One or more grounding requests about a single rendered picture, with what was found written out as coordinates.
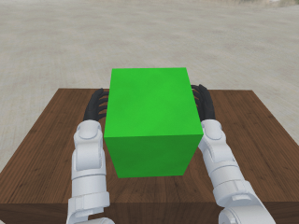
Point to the right robot upper arm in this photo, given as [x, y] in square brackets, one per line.
[245, 214]

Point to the pedestal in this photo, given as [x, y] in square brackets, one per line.
[36, 183]

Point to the right robot hand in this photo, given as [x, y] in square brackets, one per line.
[205, 106]

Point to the carton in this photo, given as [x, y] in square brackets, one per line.
[152, 124]

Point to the left robot hand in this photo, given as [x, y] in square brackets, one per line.
[92, 110]

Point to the right robot forearm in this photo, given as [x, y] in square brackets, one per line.
[230, 187]

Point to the left robot forearm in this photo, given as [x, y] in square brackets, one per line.
[88, 173]

